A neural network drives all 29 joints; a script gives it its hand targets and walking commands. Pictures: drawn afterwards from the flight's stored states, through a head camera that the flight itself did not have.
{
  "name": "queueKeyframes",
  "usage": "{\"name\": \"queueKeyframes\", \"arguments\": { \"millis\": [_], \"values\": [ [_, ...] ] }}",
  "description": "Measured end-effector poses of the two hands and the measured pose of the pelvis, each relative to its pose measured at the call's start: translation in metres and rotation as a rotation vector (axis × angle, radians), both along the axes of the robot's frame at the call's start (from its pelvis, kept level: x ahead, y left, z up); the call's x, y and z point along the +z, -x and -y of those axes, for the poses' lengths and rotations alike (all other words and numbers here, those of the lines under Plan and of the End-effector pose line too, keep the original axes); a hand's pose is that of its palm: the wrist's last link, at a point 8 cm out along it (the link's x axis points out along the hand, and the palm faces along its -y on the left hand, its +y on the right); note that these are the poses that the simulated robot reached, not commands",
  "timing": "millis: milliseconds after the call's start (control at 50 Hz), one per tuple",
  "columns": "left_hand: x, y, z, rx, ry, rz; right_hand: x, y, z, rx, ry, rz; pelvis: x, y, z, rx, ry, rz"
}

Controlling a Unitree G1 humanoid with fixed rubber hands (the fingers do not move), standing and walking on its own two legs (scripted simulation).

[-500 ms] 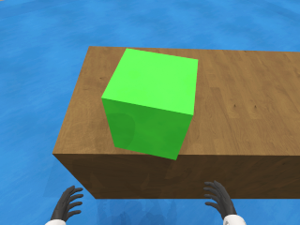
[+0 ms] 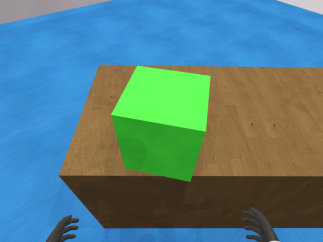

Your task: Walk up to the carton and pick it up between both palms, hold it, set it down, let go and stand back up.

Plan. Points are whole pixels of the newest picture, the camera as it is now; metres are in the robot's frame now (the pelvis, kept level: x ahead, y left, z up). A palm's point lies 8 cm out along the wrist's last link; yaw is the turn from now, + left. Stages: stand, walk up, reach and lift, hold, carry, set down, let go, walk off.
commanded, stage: stand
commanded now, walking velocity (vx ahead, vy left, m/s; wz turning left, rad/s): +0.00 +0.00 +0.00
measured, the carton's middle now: (164, 125) +0.43 +0.01 +0.03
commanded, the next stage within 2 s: none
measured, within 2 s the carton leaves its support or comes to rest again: neither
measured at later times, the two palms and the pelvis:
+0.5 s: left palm out of the picture +0.12 +0.28 -0.08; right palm out of the picture +0.14 -0.25 -0.08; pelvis +0.00 +0.00 +0.00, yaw +0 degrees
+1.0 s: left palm out of the picture +0.11 +0.28 -0.09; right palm out of the picture +0.13 -0.26 -0.09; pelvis +0.00 +0.00 +0.00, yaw +0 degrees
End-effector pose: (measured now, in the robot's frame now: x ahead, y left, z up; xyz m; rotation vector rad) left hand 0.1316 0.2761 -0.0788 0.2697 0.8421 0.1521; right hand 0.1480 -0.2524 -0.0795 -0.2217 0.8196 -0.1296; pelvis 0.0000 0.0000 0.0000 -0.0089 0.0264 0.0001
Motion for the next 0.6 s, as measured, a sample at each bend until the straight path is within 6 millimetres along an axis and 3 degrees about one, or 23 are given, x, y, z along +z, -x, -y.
{"name": "queueKeyframes", "arguments": {
  "millis": [600],
  "values": [
    [-0.004, 0.013, -0.005, 0.02, -0.013, -0.046, -0.006, 0.01, 0.002, -0.013, -0.006, -0.017, 0.0, 0.0, 0.0, 0.0, 0.0, 0.0]
  ]
}}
